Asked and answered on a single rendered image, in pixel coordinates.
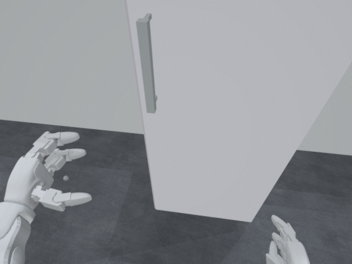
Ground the robot left forearm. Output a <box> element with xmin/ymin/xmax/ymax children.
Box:
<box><xmin>0</xmin><ymin>201</ymin><xmax>36</xmax><ymax>264</ymax></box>

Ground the fridge door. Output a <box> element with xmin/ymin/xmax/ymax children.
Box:
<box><xmin>126</xmin><ymin>0</ymin><xmax>352</xmax><ymax>222</ymax></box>

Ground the handle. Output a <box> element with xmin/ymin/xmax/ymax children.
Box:
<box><xmin>136</xmin><ymin>13</ymin><xmax>157</xmax><ymax>113</ymax></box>

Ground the robot right hand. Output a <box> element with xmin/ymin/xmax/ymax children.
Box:
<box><xmin>266</xmin><ymin>215</ymin><xmax>310</xmax><ymax>264</ymax></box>

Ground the robot left hand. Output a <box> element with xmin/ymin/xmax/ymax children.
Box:
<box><xmin>4</xmin><ymin>131</ymin><xmax>92</xmax><ymax>212</ymax></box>

